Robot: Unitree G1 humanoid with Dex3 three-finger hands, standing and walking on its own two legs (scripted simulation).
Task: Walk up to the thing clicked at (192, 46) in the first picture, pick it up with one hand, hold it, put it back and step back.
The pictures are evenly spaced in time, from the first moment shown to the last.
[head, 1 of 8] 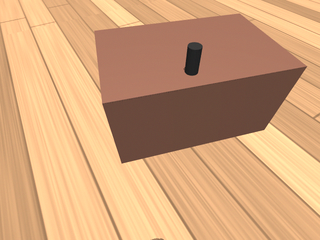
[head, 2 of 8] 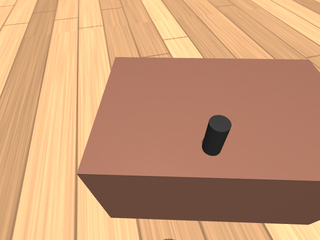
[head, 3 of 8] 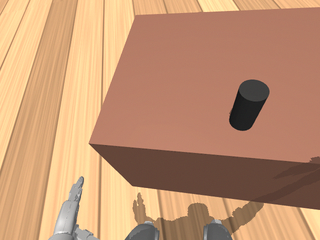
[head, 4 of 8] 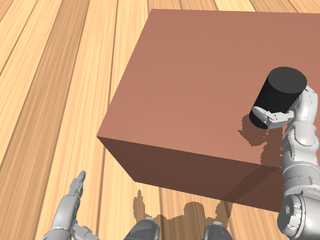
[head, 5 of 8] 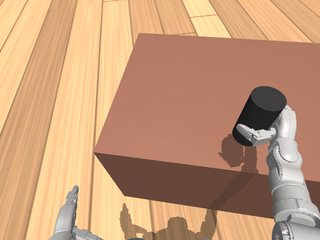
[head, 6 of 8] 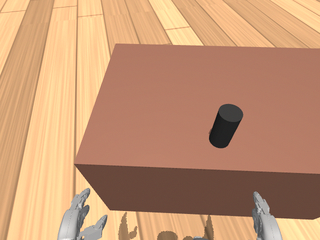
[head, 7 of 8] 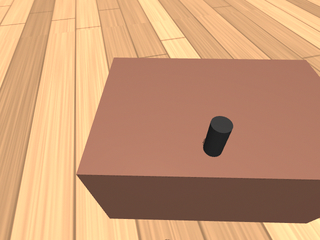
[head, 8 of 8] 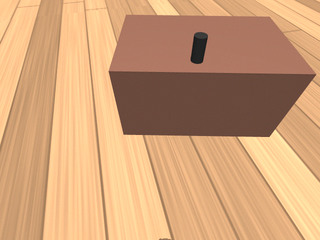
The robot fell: no
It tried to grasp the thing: yes
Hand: right
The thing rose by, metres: 0.23
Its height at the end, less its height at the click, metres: +0.00
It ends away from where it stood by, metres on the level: 0.01
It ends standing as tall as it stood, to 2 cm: yes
